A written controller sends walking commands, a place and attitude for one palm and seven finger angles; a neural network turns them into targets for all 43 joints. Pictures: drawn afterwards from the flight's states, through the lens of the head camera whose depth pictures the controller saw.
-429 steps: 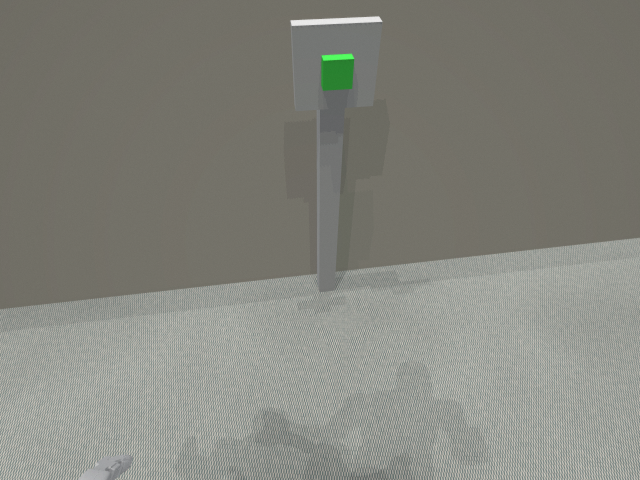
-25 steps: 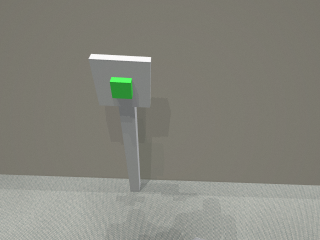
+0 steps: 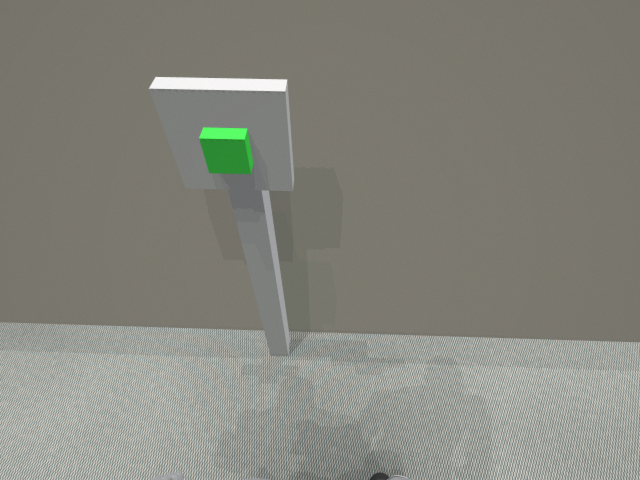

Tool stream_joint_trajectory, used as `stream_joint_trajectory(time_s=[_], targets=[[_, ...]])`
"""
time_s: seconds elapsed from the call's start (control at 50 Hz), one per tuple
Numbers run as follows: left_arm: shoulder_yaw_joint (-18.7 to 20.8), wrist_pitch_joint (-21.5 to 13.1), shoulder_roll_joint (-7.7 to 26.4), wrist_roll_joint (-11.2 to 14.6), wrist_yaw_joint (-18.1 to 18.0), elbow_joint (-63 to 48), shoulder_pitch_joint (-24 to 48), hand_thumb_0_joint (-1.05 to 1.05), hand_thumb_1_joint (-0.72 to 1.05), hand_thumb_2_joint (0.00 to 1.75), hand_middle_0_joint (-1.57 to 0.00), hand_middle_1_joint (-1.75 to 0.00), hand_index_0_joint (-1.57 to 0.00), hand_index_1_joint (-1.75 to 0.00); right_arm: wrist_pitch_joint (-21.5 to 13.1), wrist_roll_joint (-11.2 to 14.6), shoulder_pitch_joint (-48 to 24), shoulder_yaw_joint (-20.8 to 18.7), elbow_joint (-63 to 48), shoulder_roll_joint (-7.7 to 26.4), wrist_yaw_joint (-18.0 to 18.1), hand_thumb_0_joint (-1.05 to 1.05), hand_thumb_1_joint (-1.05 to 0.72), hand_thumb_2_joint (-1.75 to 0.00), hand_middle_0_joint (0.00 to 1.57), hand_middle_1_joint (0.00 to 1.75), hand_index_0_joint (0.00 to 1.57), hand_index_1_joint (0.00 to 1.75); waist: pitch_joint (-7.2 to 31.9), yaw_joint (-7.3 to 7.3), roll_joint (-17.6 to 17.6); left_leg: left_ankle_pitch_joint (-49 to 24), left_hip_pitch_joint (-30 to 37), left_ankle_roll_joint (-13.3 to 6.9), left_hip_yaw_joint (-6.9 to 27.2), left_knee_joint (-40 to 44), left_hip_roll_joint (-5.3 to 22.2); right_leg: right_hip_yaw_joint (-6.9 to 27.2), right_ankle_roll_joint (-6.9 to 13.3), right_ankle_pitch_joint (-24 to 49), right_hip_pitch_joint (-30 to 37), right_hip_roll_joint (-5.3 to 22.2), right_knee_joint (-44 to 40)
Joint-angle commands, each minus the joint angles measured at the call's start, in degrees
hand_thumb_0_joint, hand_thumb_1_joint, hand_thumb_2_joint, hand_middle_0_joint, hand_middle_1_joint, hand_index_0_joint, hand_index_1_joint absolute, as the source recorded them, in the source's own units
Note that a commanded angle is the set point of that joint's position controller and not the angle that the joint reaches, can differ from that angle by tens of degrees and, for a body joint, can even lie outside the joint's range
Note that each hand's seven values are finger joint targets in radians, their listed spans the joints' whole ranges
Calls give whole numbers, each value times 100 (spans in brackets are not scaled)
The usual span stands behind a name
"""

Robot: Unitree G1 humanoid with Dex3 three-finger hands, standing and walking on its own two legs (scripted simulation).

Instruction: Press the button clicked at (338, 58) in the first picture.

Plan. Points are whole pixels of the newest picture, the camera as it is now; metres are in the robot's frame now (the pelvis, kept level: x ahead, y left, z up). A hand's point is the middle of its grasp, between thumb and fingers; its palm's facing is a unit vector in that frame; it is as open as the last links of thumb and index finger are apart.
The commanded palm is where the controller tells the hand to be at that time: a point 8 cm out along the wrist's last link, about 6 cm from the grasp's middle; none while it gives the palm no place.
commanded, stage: come to a stop and stand still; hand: left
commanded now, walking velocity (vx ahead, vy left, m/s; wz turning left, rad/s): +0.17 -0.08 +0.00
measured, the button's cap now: (228, 149) +0.53 +0.17 +0.11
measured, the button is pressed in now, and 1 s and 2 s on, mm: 0 0 0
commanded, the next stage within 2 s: look again from close up in 1.10 s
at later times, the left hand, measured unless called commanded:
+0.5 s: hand out of the picture -0.03 +0.19 -0.17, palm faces -0.04 -0.98 -0.21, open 7.4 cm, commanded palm none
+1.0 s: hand out of the picture +0.02 +0.15 -0.16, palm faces +0.01 -0.97 -0.25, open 7.3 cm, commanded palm none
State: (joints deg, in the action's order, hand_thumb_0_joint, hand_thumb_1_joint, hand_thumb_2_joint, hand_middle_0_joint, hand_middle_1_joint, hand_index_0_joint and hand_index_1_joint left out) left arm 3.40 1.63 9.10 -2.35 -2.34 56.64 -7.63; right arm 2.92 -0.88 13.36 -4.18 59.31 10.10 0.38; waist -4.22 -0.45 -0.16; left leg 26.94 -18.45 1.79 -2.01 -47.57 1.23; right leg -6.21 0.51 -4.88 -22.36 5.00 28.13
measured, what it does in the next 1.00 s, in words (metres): steps on the spot: left foot, then right foot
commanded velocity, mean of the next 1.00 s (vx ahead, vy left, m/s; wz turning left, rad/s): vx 0.04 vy -0.05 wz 0.00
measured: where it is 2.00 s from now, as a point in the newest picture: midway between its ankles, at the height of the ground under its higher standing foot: outside the picture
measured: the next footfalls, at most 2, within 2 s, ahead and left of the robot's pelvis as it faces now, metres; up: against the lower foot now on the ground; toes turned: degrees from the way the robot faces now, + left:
left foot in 0.06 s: +0.01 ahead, +0.13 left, +0.00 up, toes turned +2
right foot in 0.50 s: +0.01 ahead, -0.12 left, +0.00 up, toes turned -3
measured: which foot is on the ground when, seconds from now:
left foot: up 0.00-0.04, down 0.06-1.00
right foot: down 0.00-0.06, up 0.08-0.48, down 0.50-1.00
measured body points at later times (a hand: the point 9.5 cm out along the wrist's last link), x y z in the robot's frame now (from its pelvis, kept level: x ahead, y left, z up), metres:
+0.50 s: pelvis -0.02 +0.01 +0.00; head +0.00 +0.00 +0.45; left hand -0.03 +0.24 -0.15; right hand -0.07 -0.20 -0.16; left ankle -0.03 +0.13 -0.73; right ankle -0.03 -0.11 -0.74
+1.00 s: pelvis +0.01 -0.03 +0.00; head +0.01 -0.06 +0.45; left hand +0.02 +0.20 -0.14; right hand +0.00 -0.25 -0.17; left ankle -0.03 +0.13 -0.73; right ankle -0.03 -0.12 -0.73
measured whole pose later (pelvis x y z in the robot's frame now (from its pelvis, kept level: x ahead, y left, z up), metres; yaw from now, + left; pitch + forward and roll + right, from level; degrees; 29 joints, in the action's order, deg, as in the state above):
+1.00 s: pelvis +0.01 -0.03 +0.00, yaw -1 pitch +0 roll +1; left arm 0.4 -1.7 8.3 -0.8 -2.2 63.4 -15.2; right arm -0.3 -1.1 16.0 0.0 63.6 9.3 1.6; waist -1.0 0.7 -2.3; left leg 18.1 -9.3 3.6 -1.2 -28.0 3.7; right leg -3.4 2.7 -20.2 -10.6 -0.7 31.1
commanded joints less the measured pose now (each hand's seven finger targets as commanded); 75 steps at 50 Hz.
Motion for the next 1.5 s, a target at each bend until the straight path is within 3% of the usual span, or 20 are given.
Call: stream_joint_trajectory(time_s=[0.0,0.02,0.04,0.06,0.12,0.22,0.3,0.38,0.4,0.42,0.44,0.46,0.48,0.5,0.54,0.56,0.62,0.84,0.94,1.48], targets=[[198,16,970,51,-23,-259,-39,0,90,90,-20,-30,-20,-30,-155,25,1550,40,142,52,16,0,-90,-90,20,30,20,30,818,326,953,-737,1538,-104,-221,2143,-88,1118,263,-2464,-289,772,-1032],[123,61,687,119,1,-281,-117,0,90,90,-20,-30,-20,-30,-206,-25,1595,35,151,295,41,0,-90,-90,20,30,20,30,531,340,-193,-93,1298,-207,562,2994,340,808,33,-2744,-677,299,-182],[53,88,302,195,34,-325,-188,0,90,90,-20,-30,-20,-30,-255,-94,1237,-27,-19,634,76,0,-90,-90,20,30,20,30,-25,292,-1819,1353,254,-515,2141,4116,1448,294,-236,-2336,-902,-345,1057],[63,99,359,167,47,-306,-146,0,90,90,-20,-30,-20,-30,-240,-107,610,7,-286,790,140,0,-90,-90,20,30,20,30,-603,154,-1714,1818,-950,-747,2517,4631,1853,674,-177,-1931,-576,-345,1642],[126,96,481,51,187,87,-737,0,90,90,-20,-30,-20,-30,-360,-96,25,117,-343,580,192,0,-90,-90,20,30,20,30,-560,-204,-963,1027,-787,-594,1677,4354,1320,893,-182,-1230,-470,-444,2886],[69,-52,472,77,226,250,-907,0,90,90,-20,-30,-20,-30,-469,-41,841,81,-69,524,261,0,-90,-90,20,30,20,30,-142,122,-588,-518,1228,-695,1238,3929,1283,783,-310,-1058,-1300,-358,2909],[-4,-57,382,92,238,174,-656,0,90,90,-20,-30,-20,-30,-461,-68,1211,64,137,504,289,0,-90,-90,20,30,20,30,-45,360,-682,-1586,1665,-1072,1390,3685,1585,635,-286,-1614,-1042,-195,2055],[-108,-97,121,145,216,291,-756,0,90,90,-20,-30,-20,-30,-427,-89,1152,75,298,532,281,0,-90,-90,20,30,20,30,236,346,-917,-2572,1480,-1096,1181,3288,1497,405,-209,-2014,-36,-268,866],[-122,-117,101,161,202,365,-915,0,90,90,-20,-30,-20,-30,-416,-70,1080,75,321,548,266,0,-90,-90,20,30,20,30,272,258,-875,-2767,1352,-1046,1101,3149,1428,329,-188,-1794,268,-323,501],[-195,-215,424,91,-53,836,-1658,0,90,90,-20,-30,-20,-30,-466,24,210,56,-2,1025,167,0,-90,-90,20,30,20,30,24,-259,-706,-2661,-74,-693,488,1971,1320,827,113,-821,962,83,340],[-192,-284,578,81,-25,600,-1905,0,90,90,-20,-30,-20,-30,-418,-29,131,192,-286,294,60,0,-90,-90,20,30,20,30,-192,-331,613,-416,-691,-388,-25,1534,395,1294,170,-1837,843,116,-759],[-164,-351,651,72,-35,517,-1711,0,90,90,-20,-30,-20,-30,-419,-50,430,247,-275,62,36,0,-90,-90,20,30,20,30,-134,-3,850,-369,-371,-285,-152,995,112,1889,458,-1622,478,661,-1183],[-197,-416,695,96,-43,472,-1468,0,90,90,-20,-30,-20,-30,-412,-50,778,312,-176,-132,7,0,-90,-90,20,30,20,30,232,205,666,-341,-79,-257,-115,746,91,1778,669,-1494,518,778,-1241],[-201,-430,754,88,-13,422,-1198,0,90,90,-20,-30,-20,-30,-419,-65,924,312,-126,-151,-32,0,-90,-90,20,30,20,30,676,300,-165,-573,404,-222,-188,1061,2,1371,658,-508,795,637,-791],[-161,-442,710,150,-13,462,-1199,0,90,90,-20,-30,-20,-30,-471,-18,1061,352,25,-44,-6,0,-90,-90,20,30,20,30,1022,258,947,-989,608,-231,15,1542,66,1256,512,-779,896,293,-266],[-205,-414,508,170,-19,475,-1047,0,90,90,-20,-30,-20,-30,-473,-15,1122,325,60,110,27,0,-90,-90,20,30,20,30,842,316,964,-1364,701,-254,127,1612,219,1037,404,-864,716,173,-176],[-242,-333,341,150,-9,480,-1038,0,90,90,-20,-30,-20,-30,-469,-36,982,351,136,182,89,0,-90,-90,20,30,20,30,-149,147,-467,-2102,246,-359,433,2088,548,779,220,-850,533,-130,45],[-203,-394,571,172,-9,545,-1168,0,90,90,-20,-30,-20,-30,-405,0,808,378,281,179,152,0,-90,-90,20,30,20,30,47,112,384,-2067,635,-188,79,2067,351,941,256,908,1090,143,-258],[-178,-393,632,180,-10,524,-1143,0,90,90,-20,-30,-20,-30,-385,6,719,380,317,220,160,0,-90,-90,20,30,20,30,180,110,264,-2153,780,-153,38,2121,347,951,267,1281,1267,169,-315],[-181,-338,546,170,21,602,-1248,0,90,90,-20,-30,-20,-30,-397,7,625,397,488,234,187,0,-90,-90,20,30,20,30,42,30,-3,-2107,818,-192,148,2446,438,879,249,290,1216,78,-528]])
